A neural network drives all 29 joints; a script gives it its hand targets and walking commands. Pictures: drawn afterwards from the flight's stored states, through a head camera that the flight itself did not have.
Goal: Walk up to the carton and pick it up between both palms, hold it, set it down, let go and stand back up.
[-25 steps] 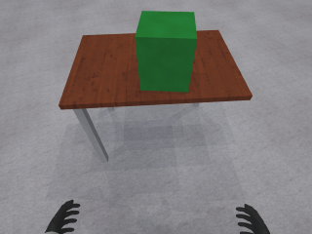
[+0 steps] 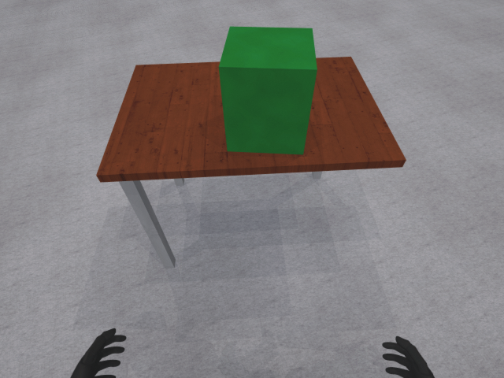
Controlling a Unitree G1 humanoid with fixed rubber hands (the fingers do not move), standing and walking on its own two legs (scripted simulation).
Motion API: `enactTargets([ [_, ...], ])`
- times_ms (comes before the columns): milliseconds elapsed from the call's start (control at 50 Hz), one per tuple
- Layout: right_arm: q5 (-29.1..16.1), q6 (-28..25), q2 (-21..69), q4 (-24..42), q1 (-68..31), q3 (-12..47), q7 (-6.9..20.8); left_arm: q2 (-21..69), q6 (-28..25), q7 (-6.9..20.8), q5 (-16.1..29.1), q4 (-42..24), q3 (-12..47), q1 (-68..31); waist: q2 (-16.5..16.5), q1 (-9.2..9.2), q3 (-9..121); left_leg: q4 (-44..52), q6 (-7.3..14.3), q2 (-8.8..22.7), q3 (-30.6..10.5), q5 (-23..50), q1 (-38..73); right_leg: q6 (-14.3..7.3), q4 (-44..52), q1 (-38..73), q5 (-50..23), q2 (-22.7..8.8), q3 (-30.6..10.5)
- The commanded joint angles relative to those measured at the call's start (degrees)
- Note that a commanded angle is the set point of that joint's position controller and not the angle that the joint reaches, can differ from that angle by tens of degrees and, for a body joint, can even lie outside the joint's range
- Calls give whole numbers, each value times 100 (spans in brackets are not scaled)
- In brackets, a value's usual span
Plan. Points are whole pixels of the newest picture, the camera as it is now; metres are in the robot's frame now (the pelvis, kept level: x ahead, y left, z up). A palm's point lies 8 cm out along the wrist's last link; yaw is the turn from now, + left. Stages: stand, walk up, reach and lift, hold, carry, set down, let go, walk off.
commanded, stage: stand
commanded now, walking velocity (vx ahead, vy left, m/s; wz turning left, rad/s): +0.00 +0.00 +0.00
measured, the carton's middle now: (267, 92) +0.78 +0.00 +0.01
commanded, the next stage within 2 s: walk up in 0.90 s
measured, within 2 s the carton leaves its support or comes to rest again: neither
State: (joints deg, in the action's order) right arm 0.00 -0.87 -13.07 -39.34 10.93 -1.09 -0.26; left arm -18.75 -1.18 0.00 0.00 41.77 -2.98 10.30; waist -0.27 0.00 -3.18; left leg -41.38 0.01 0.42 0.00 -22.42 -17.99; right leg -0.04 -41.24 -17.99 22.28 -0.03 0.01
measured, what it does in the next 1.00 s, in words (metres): stands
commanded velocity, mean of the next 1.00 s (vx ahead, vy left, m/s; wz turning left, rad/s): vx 0.00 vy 0.00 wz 0.00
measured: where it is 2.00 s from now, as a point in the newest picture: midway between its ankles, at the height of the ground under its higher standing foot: outside the picture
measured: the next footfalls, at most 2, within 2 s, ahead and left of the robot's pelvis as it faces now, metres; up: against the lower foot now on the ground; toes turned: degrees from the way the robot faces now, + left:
left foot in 1.86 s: +0.21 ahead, +0.12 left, +0.00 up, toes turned +1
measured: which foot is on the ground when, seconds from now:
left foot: down 0.00-1.00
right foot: down 0.00-1.00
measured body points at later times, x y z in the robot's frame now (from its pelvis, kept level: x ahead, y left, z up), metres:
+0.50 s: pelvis +0.00 +0.00 +0.00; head +0.02 +0.00 +0.45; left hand +0.13 +0.29 -0.10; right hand +0.14 -0.25 -0.11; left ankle +0.00 +0.12 -0.72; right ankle +0.00 -0.12 -0.72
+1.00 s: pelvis +0.00 +0.00 +0.00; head +0.01 +0.00 +0.45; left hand +0.12 +0.29 -0.11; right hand +0.12 -0.25 -0.12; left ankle +0.00 +0.12 -0.72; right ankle +0.00 -0.12 -0.72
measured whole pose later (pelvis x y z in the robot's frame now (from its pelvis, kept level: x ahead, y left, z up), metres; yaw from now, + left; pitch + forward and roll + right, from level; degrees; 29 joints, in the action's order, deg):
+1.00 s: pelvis +0.00 +0.00 +0.00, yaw +0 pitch -1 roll +0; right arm 0.0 -1.2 -13.9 -46.1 10.6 -1.1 -0.3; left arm -18.9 -1.5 0.0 0.0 48.5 -1.7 9.7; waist -0.6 0.0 -2.0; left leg -41.4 0.0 0.4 0.0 -22.4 -18.0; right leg -0.1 -41.2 -18.0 22.2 0.0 0.0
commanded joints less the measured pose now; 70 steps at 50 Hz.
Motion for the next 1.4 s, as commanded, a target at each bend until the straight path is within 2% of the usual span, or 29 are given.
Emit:
enactTargets([
  [0,156,-282,-1648,219,-442,-441,-65,-1177,-236,-45,-109,-214,-299,-185,-571,-71,758,774,515,559,-558,1708,139,-374,666,361,-1599,-489,-461],
  [80,178,-235,-1622,134,-408,-402,-83,-1202,-301,-20,-188,-109,-299,-199,-150,-49,963,729,491,548,-621,1524,301,-445,697,416,-1668,-547,-534],
  [100,209,-229,-1799,95,-317,-470,-107,-1138,-253,-42,-141,-66,-258,-193,-491,-55,745,712,583,530,-662,1544,154,-436,716,432,-1751,-566,-669],
  [180,151,-247,-1525,49,-404,-397,-79,-1178,-228,-69,-171,-50,-266,-344,-319,-2,753,765,476,472,-528,1758,204,-459,694,403,-1964,-554,-596],
  [200,174,-264,-1622,72,-392,-366,-72,-1244,-223,-61,-89,-16,-294,-271,-674,-45,854,766,541,573,-642,1870,322,-441,612,308,-1771,-554,-627],
  [300,203,-241,-1574,-86,-425,-360,-94,-1178,-208,-55,-111,89,-237,-323,-325,-98,393,860,544,503,-620,1502,-79,-392,699,269,-1682,-458,-511],
  [320,196,-239,-1580,25,-534,-369,-78,-1295,-231,-62,-159,9,-257,-366,-668,-29,535,1003,552,574,-660,1394,-54,-420,761,296,-1696,-549,-581],
  [400,158,-232,-1702,-106,-490,-433,-105,-1167,-200,-63,-129,183,-239,-171,-120,-53,806,736,496,559,-615,1523,293,-469,797,352,-1642,-516,-669],
  [440,156,-275,-1739,-100,-476,-431,-106,-1147,-210,-60,-91,88,-222,-381,-619,-35,692,930,529,568,-737,1772,144,-470,687,306,-1704,-505,-524],
  [500,184,-305,-1697,-249,-542,-362,-74,-1119,-259,-10,-145,188,-227,-299,-321,-235,529,947,510,614,-729,1915,100,-406,666,370,-1646,-467,-440],
  [600,122,-251,-1824,-266,-369,-409,-82,-1243,-265,-46,-103,312,-210,-259,-572,-101,544,919,530,589,-763,1842,185,-485,731,197,-1862,-566,-703],
  [680,168,-204,-1746,-390,-377,-389,-116,-1194,-283,-65,-110,388,-172,-322,-140,-61,645,804,418,487,-515,1996,362,-459,821,213,-1990,-535,-555],
  [720,147,-229,-1829,-388,-488,-391,-67,-1208,-257,-84,-64,361,-158,-369,-584,-69,611,899,445,560,-579,1904,285,-386,899,294,-2010,-529,-547],
  [800,141,-251,-1679,-427,-417,-360,-56,-1231,-259,-95,-137,470,-217,-418,-177,-18,758,872,496,531,-602,1818,392,-428,933,383,-2026,-545,-640],
  [860,138,-250,-1753,-391,-633,-368,-68,-1173,-228,-76,-109,446,-121,-503,-544,-40,426,1100,484,592,-678,1923,297,-403,933,81,-1831,-513,-603],
  [880,125,-242,-1714,-527,-375,-381,-51,-1144,-261,-86,-123,466,-140,-372,-308,-55,646,1049,457,538,-611,1863,442,-404,979,274,-1931,-549,-621],
  [1020,64,-255,-1683,-551,-577,-367,-57,-1175,-286,-69,-78,511,-148,-488,-611,-43,931,922,464,586,-585,2345,545,-442,825,479,-2227,-576,-566],
  [1060,104,-274,-1677,-579,-441,-364,-85,-1103,-260,-59,-74,612,-89,-306,-432,-35,784,904,522,669,-733,2460,466,-409,836,496,-2278,-529,-566],
  [1080,145,-401,-2133,-436,283,-602,-20,-1615,-313,76,-258,295,-411,25,-522,19,904,901,773,719,-1393,260,876,-560,256,178,66,-296,-384],
  [1100,231,-446,-2243,-564,636,-696,27,-1475,-292,119,-307,115,-400,-217,-645,189,540,1594,1126,960,-2265,-1272,1163,-561,-247,-1000,1118,-140,-344],
  [1120,269,-476,-2424,-634,1141,-785,32,-1290,-262,170,-344,-69,-345,-718,-1413,529,-201,2326,1378,1470,-3022,-1883,1605,-411,-973,-2326,1308,14,39],
  [1160,233,-525,-2568,-628,1237,-866,14,-1371,-304,200,-353,-162,-383,-855,-780,554,-557,2784,1622,1950,-3701,-1715,1877,-287,-1719,-3214,1014,-311,-390],
  [1240,292,-536,-2525,-353,801,-835,41,-1380,-352,326,-313,13,-470,-274,-957,219,-91,2262,1607,1699,-2629,-348,1089,-198,-732,-1861,991,-394,-173],
  [1280,300,-503,-2411,-125,383,-807,51,-1343,-416,335,-295,262,-561,522,-827,-290,49,1372,1344,1296,-1844,158,-176,-265,285,-111,308,-275,21],
  [1300,271,-447,-2146,-79,5,-670,52,-1508,-493,267,-249,537,-661,1241,-454,-804,340,258,921,658,-1032,253,-1322,-371,969,1578,204,-16,-52],
  [1320,245,-459,-1480,84,46,-505,47,-1951,-527,180,-341,676,-827,2175,1245,-1257,442,-2466,517,-253,-460,415,-2358,-508,2161,2769,1009,-757,-1783],
  [1340,142,-444,-1396,146,21,-428,-48,-2460,-576,122,-307,543,-880,2059,1875,-1093,147,-3123,308,-953,-745,-1123,-3525,-719,3039,2360,-7,-2296,-4427],
  [1360,141,-368,-1927,83,45,-510,-124,-2379,-540,79,-171,382,-837,1276,622,-684,-284,-3253,243,-414,-1322,-841,-3358,-815,3020,1981,-151,-2497,-4250],
  [1380,86,-371,-2034,-92,185,-551,-100,-2107,-539,57,-166,188,-736,1037,40,-463,-309,-3166,299,-271,-1341,-409,-3102,-693,2480,1998,-965,-2044,-3110],
])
